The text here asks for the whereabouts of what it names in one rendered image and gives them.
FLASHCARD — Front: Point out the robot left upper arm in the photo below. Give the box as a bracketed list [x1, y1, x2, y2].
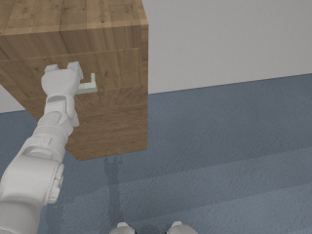
[0, 154, 64, 234]

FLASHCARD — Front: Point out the right robot thigh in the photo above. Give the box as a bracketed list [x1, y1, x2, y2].
[167, 224, 198, 234]

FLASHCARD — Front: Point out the drawer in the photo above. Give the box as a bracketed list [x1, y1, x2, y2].
[0, 48, 141, 99]

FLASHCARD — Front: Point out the robot left shin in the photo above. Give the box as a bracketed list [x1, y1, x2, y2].
[117, 222, 130, 228]

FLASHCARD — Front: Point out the handle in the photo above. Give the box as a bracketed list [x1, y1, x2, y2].
[75, 73, 98, 95]

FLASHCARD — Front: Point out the cabinet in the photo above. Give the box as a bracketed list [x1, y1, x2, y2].
[0, 0, 149, 161]

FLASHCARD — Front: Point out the left robot hand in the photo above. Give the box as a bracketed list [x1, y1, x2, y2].
[41, 61, 84, 127]

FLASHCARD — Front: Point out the robot left forearm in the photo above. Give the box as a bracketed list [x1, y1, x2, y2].
[0, 93, 75, 198]

